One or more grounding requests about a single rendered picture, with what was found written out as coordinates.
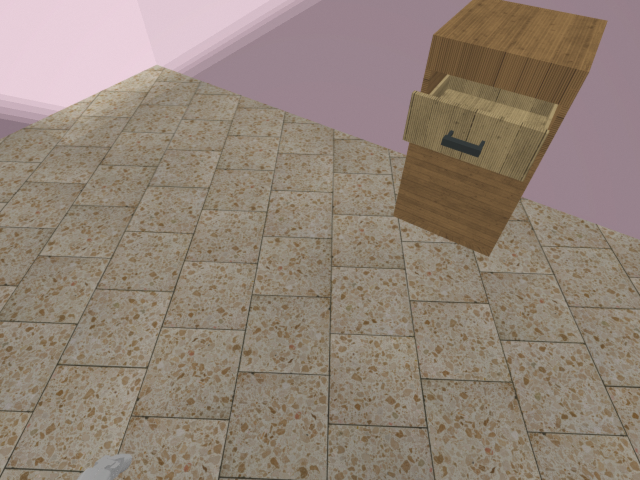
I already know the cabinet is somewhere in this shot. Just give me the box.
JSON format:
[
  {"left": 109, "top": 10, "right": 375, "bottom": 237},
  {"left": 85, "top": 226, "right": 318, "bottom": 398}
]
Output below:
[{"left": 393, "top": 0, "right": 607, "bottom": 257}]

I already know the handle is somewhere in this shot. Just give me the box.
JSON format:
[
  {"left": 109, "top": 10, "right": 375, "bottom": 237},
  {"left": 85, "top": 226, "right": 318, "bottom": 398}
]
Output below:
[{"left": 441, "top": 130, "right": 486, "bottom": 157}]

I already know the drawer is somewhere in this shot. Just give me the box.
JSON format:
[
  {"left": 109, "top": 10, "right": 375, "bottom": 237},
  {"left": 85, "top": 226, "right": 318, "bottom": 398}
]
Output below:
[{"left": 403, "top": 74, "right": 558, "bottom": 182}]

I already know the robot left hand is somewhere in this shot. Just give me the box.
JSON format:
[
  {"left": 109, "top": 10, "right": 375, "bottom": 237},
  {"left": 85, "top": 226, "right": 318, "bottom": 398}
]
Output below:
[{"left": 77, "top": 454, "right": 132, "bottom": 480}]

